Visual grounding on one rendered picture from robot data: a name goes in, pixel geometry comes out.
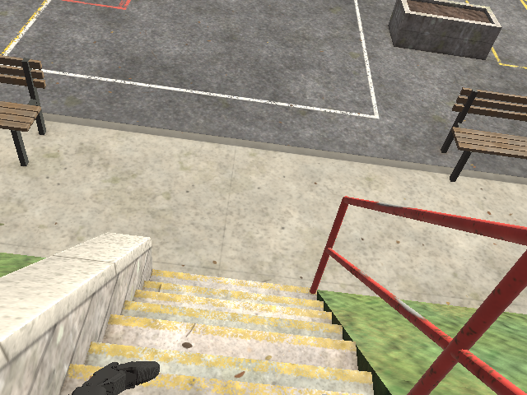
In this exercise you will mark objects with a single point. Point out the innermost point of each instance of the stairs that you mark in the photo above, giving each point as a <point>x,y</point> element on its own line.
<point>221,336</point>

